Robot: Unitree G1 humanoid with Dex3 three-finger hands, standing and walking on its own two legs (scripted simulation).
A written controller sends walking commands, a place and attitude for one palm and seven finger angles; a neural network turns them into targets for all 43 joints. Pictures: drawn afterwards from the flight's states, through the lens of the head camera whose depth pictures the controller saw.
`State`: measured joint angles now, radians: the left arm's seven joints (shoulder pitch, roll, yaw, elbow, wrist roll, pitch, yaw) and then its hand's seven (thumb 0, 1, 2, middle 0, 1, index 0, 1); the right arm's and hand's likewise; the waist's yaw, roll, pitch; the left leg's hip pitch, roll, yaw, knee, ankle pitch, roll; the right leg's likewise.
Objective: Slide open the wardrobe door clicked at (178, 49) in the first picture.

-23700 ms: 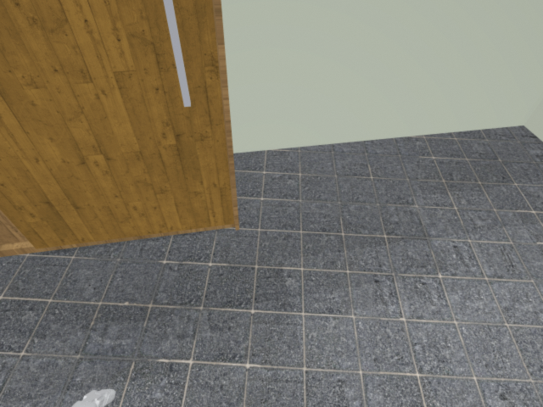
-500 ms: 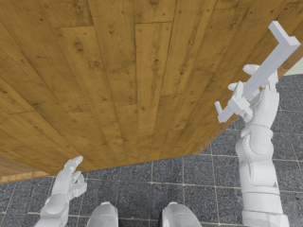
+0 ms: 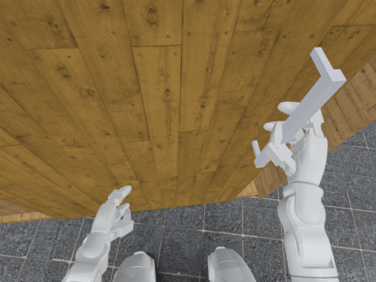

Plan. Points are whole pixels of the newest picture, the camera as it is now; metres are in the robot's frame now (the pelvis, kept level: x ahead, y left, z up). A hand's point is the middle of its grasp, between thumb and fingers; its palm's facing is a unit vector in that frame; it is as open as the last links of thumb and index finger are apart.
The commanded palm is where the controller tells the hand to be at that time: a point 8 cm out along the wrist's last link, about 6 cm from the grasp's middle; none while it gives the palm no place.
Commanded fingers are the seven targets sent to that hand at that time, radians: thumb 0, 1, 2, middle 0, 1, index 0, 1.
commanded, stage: step sideways, sliding the door along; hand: right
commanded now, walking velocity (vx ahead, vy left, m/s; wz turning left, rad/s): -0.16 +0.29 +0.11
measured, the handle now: (281, 123) +0.37 -0.18 +0.10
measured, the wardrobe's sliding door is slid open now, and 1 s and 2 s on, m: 0.15 0.41 0.68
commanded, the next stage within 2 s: none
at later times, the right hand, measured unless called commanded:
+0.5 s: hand (195, 153) +0.31 -0.02 +0.11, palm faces +0.21 +0.98 -0.05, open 5.9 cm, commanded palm +0.28 +0.00 +0.10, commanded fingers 0.00 -0.90 -0.90 0.45 1.40 0.45 1.40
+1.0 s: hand (120, 156) +0.31 +0.11 +0.11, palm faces +0.33 +0.94 -0.08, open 6.2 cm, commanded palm +0.27 +0.13 +0.09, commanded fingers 0.00 -0.90 -0.90 0.45 1.40 0.45 1.40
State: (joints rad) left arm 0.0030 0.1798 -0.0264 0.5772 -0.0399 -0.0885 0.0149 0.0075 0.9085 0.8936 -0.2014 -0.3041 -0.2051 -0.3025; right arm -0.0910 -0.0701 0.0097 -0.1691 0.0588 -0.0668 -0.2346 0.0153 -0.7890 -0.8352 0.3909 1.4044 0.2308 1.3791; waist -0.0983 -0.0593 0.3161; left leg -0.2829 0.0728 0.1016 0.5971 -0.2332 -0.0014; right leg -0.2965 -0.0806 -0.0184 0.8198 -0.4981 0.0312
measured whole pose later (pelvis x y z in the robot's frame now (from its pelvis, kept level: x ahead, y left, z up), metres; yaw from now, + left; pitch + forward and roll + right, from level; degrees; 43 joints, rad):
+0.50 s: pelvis -0.07 +0.12 -0.02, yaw +2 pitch -5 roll +3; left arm 0.09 0.23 0.02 0.68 -0.04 -0.01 0.04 0.01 0.91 0.89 -0.20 -0.30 -0.20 -0.30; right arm -0.33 -0.11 -0.05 0.12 0.07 -0.05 -0.22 0.01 -0.79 -0.85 0.37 1.40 0.23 1.36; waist -0.05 -0.09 0.25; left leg -0.24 0.07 0.08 0.71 -0.37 -0.05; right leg -0.44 -0.15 0.06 1.05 -0.53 0.03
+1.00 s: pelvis -0.08 +0.31 -0.04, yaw +0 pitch -5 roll +3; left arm 0.09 0.22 0.01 0.64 -0.05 -0.05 0.04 -0.01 0.92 0.90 -0.20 -0.30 -0.20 -0.30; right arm -0.50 -0.20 -0.11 0.31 0.08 -0.03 -0.19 0.02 -0.76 -0.86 0.39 1.40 0.21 1.36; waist -0.11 -0.08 0.19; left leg -0.38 0.08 0.08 0.87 -0.38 -0.04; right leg -0.48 -0.27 0.20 1.05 -0.50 0.03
